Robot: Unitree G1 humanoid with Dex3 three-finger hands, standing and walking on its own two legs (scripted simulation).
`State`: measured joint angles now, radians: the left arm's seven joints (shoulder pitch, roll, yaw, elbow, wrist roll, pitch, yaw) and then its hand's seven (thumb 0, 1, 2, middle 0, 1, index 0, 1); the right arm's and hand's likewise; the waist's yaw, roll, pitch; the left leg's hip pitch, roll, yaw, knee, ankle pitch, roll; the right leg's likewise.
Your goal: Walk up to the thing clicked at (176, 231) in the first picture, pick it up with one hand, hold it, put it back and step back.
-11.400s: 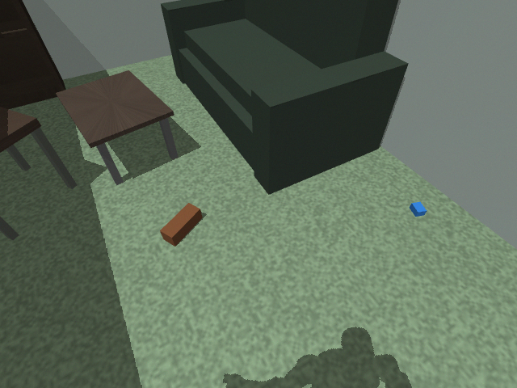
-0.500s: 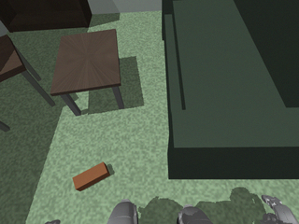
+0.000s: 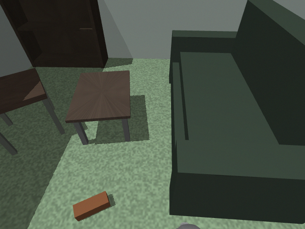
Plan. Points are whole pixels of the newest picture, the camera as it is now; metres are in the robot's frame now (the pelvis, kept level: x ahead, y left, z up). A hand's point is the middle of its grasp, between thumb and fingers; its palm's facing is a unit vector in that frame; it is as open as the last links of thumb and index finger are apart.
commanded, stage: walk up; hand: left
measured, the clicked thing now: (92, 205) +0.46 +0.39 -0.73
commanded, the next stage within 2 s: stand in 0.90 s
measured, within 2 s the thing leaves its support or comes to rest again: neither
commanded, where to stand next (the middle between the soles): +0.11 +0.03 m, yaw -3 degrees
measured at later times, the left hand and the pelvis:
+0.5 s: hand out of the picture +0.11 +0.31 -0.16, palm faces -0.01 -0.88 -0.47, open 7.4 cm; pelvis +0.00 +0.02 -0.04, yaw -1 degrees
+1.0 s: hand out of the picture +0.08 +0.24 -0.16, palm faces -0.15 -0.91 -0.39, open 7.4 cm; pelvis +0.01 -0.03 -0.02, yaw -8 degrees
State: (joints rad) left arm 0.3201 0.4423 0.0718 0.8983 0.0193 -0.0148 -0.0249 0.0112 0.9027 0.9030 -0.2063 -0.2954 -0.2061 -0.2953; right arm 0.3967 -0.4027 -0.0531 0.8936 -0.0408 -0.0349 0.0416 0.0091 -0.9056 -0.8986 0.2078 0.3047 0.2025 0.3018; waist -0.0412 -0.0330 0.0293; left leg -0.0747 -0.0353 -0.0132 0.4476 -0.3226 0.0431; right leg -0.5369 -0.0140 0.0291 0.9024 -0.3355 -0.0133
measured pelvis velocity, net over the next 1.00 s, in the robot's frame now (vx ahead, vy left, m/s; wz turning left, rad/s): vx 0.01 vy -0.03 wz -0.13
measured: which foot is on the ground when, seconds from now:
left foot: down 0.00-0.20, up 0.22-0.46, down 0.48-0.88, up 0.90-1.00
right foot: up 0.00-0.14, down 0.16-0.52, up 0.54-0.84, down 0.86-1.00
